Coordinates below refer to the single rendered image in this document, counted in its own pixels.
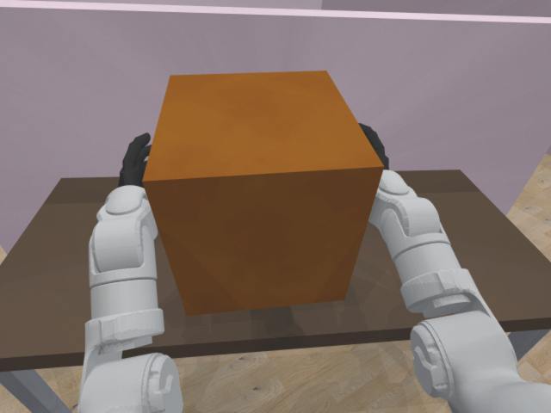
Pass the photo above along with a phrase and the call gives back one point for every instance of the carton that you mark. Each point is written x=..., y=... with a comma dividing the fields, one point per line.
x=261, y=186

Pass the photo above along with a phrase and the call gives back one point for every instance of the robot left upper arm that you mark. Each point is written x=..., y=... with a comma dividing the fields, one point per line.
x=147, y=383

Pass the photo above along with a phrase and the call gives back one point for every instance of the table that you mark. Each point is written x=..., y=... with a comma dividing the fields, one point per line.
x=45, y=289

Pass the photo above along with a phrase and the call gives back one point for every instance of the robot left hand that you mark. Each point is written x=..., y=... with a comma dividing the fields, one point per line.
x=134, y=165

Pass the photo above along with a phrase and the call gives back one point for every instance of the robot right upper arm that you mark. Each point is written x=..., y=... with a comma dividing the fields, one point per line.
x=466, y=360

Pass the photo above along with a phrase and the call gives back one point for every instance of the robot right hand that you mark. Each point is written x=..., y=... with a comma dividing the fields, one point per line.
x=376, y=143

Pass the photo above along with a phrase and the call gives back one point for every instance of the right robot forearm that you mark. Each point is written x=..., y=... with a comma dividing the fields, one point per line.
x=433, y=281

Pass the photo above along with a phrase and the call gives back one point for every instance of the left robot forearm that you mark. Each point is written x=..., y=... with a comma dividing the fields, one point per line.
x=122, y=266

